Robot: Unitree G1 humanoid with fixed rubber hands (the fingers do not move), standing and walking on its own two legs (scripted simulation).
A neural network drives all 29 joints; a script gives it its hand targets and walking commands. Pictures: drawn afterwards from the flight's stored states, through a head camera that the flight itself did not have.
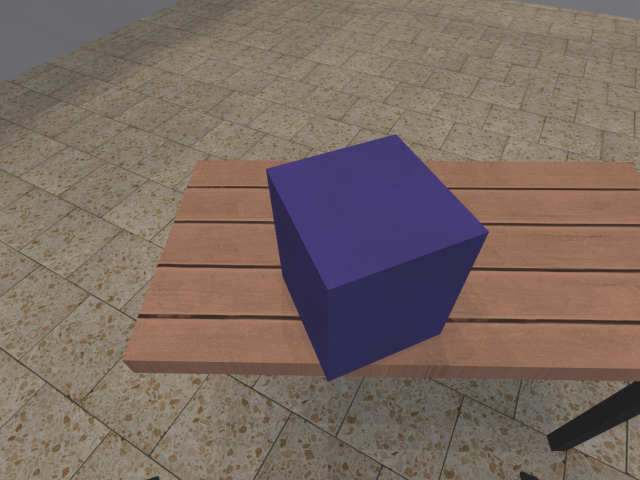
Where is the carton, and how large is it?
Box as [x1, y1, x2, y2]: [266, 134, 488, 381]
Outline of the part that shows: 395,134 266,169 282,275 328,381 440,333 488,232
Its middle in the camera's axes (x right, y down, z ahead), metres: +0.06 +0.03 +0.57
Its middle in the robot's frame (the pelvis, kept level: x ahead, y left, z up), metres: +0.41 -0.02 +0.02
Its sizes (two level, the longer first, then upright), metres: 0.210 0.200 0.250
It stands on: a table, 0.66 m high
